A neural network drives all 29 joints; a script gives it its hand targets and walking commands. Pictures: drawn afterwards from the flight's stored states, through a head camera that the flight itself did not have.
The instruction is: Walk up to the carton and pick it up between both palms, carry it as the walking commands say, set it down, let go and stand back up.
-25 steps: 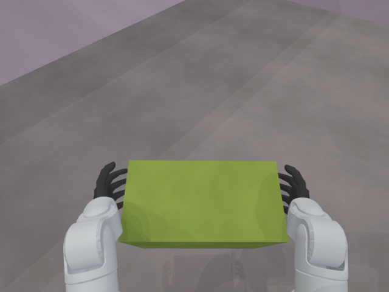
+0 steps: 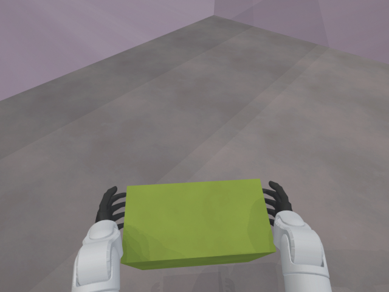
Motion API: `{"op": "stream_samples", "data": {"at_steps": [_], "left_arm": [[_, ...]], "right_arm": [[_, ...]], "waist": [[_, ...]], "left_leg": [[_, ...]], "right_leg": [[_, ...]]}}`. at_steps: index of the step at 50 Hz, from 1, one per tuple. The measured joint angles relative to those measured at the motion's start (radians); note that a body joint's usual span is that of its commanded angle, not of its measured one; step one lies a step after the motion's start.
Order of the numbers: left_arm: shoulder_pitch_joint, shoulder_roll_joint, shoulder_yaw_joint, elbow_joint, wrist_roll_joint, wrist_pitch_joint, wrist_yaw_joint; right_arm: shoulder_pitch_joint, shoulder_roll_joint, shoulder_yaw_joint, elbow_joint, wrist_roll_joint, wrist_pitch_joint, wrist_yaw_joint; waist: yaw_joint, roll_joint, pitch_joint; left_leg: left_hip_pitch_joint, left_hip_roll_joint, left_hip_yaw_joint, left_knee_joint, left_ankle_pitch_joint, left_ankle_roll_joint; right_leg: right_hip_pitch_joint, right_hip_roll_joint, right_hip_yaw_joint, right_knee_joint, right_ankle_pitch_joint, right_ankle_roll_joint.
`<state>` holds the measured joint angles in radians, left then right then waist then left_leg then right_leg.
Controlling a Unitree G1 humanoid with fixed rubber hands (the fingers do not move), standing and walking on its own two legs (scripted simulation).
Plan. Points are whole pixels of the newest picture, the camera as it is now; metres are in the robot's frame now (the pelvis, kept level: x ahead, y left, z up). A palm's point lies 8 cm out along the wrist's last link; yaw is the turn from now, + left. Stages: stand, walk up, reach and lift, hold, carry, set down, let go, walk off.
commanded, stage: carry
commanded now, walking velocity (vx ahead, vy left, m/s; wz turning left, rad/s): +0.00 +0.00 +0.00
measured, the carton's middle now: (195, 228) +0.29 +0.00 -0.05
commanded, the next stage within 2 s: hold in 1.74 s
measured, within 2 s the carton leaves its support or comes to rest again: neither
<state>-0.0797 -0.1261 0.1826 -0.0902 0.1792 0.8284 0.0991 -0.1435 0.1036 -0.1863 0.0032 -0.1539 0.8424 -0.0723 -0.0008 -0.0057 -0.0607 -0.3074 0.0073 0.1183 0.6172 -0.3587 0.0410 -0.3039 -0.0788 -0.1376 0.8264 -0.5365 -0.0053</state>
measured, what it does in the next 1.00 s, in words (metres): steps on the spot: right foot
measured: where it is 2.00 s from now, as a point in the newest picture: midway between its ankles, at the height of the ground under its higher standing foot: outside the picture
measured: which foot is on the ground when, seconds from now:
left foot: down 0.00-1.00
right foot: up 0.00-0.06, down 0.08-1.00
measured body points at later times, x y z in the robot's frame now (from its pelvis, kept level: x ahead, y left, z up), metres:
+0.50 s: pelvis +0.03 -0.01 +0.01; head +0.04 -0.02 +0.46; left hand +0.32 +0.16 +0.04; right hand +0.32 -0.20 +0.03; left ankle -0.03 +0.09 -0.72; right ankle -0.01 -0.12 -0.72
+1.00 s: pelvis -0.03 +0.00 +0.00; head -0.06 +0.00 +0.45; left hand +0.25 +0.17 +0.04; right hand +0.25 -0.18 +0.03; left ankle -0.03 +0.09 -0.73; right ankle -0.01 -0.12 -0.73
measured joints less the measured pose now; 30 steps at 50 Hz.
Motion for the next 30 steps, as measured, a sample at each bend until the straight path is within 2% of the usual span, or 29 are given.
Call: {"op": "stream_samples", "data": {"at_steps": [2,3,5,6,10,18,30], "left_arm": [[-0.010,0.000,0.000,-0.004,-0.005,-0.007,0.001],[-0.019,0.000,0.000,-0.005,-0.006,-0.007,0.001],[-0.027,0.000,0.000,-0.004,-0.007,-0.009,0.000],[-0.024,0.000,0.000,-0.004,-0.008,-0.009,0.000],[-0.025,0.000,0.000,-0.004,-0.012,-0.014,-0.002],[-0.003,0.000,0.000,0.041,0.004,-0.102,-0.014],[-0.022,0.000,0.002,0.081,0.017,-0.110,-0.013]], "right_arm": [[0.000,0.000,0.003,-0.025,0.000,0.003,-0.005],[0.000,0.000,0.003,-0.036,0.000,0.003,-0.008],[0.001,0.000,0.001,-0.037,0.000,-0.006,-0.009],[0.003,0.000,0.001,-0.036,0.000,-0.007,-0.009],[0.008,0.000,0.000,-0.040,0.000,-0.014,-0.007],[0.009,0.000,-0.005,0.013,-0.001,-0.095,0.003],[0.010,-0.002,-0.016,0.064,-0.004,-0.134,0.006]], "waist": [[0.001,-0.001,0.011],[0.001,-0.001,0.016],[0.000,0.003,0.013],[0.000,0.008,0.008],[-0.003,0.011,-0.007],[-0.003,0.011,-0.031],[-0.003,0.011,-0.030]], "left_leg": [[0.002,0.003,0.001,-0.003,-0.001,0.001],[0.004,0.003,0.001,-0.003,-0.002,0.001],[0.005,0.005,0.000,-0.003,-0.009,-0.004],[0.005,0.009,0.000,-0.003,-0.007,-0.005],[0.005,0.011,0.000,-0.004,0.015,-0.015],[0.013,0.013,0.000,-0.004,0.026,-0.025],[0.013,0.011,0.000,-0.004,0.024,-0.028]], "right_leg": [[-0.022,0.000,0.004,-0.083,0.009,0.000],[-0.023,0.000,0.004,-0.143,0.046,0.000],[-0.018,0.002,0.003,-0.225,0.211,0.003],[-0.017,0.006,0.002,-0.227,0.219,0.004],[-0.013,0.008,0.002,-0.227,0.184,0.004],[-0.013,0.008,0.002,-0.213,0.198,0.004],[0.001,0.008,0.003,-0.237,0.179,0.004]]}}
